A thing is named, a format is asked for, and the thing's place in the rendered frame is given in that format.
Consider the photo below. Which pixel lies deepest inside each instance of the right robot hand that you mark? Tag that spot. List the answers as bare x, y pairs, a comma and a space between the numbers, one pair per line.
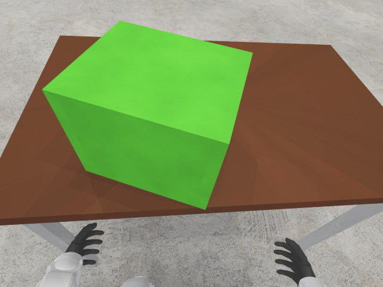
299, 264

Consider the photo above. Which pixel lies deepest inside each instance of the left robot hand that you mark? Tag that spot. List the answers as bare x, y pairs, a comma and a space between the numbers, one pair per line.
80, 242

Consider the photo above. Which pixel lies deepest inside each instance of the carton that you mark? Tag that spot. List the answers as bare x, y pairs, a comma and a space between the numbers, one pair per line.
152, 109

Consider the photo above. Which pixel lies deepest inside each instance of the table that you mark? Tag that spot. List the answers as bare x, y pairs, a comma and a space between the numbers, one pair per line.
308, 133

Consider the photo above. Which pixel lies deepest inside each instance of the left robot forearm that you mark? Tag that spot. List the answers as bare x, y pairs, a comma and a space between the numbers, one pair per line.
65, 271

